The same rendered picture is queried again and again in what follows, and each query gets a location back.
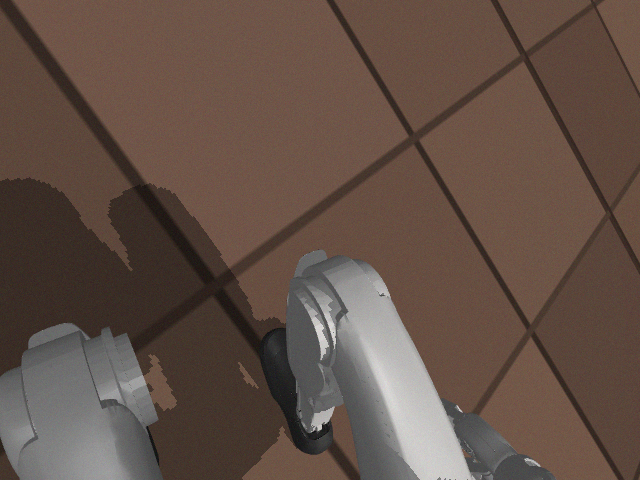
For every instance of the right robot hand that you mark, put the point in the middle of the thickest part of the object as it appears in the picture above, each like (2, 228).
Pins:
(479, 440)

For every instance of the right robot arm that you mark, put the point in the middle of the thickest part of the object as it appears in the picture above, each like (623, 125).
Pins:
(521, 467)

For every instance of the right robot foot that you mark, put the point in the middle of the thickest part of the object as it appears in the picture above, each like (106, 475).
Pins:
(282, 385)

